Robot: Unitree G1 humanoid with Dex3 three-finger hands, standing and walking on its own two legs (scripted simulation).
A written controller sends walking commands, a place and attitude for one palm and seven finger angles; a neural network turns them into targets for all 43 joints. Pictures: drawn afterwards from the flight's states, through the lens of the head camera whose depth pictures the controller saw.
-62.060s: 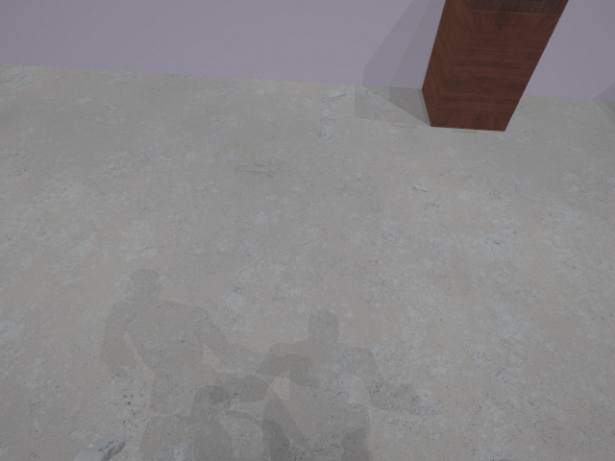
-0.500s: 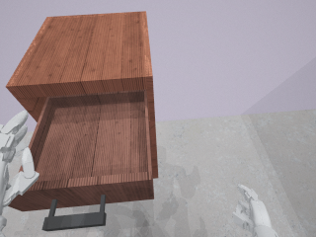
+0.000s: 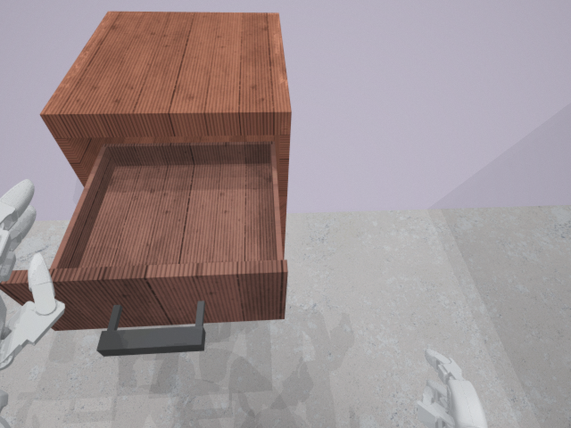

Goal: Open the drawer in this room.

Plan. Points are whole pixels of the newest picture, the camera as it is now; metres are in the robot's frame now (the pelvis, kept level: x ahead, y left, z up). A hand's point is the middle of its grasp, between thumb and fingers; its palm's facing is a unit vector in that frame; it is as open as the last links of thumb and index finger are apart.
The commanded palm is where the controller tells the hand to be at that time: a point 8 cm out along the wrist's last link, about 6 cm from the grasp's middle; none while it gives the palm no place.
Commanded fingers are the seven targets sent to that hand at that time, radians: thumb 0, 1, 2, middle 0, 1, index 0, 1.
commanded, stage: step back with the hand held close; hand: left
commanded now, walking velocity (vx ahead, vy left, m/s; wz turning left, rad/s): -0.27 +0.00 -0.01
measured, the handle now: (156, 325) +0.26 +0.22 -0.03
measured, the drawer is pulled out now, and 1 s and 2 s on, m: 0.30 0.30 0.30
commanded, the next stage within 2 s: stop stepping back and stand still in 0.32 s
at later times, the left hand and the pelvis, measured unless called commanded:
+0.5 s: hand (75, 419) +0.11 +0.18 +0.17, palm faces +0.20 -0.80 -0.56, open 7.4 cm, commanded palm +0.04 +0.23 +0.19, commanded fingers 0.00 0.90 0.90 -0.20 -0.30 -0.20 -0.30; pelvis -0.10 -0.04 +0.02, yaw -3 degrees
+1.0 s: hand out of the picture +0.02 +0.19 +0.16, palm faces +0.38 -0.83 -0.40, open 7.4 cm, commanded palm -0.05 +0.23 +0.19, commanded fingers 0.00 0.90 0.90 -0.20 -0.30 -0.20 -0.30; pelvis -0.18 -0.05 +0.01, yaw +0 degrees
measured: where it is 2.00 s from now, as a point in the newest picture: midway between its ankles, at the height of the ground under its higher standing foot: outside the picture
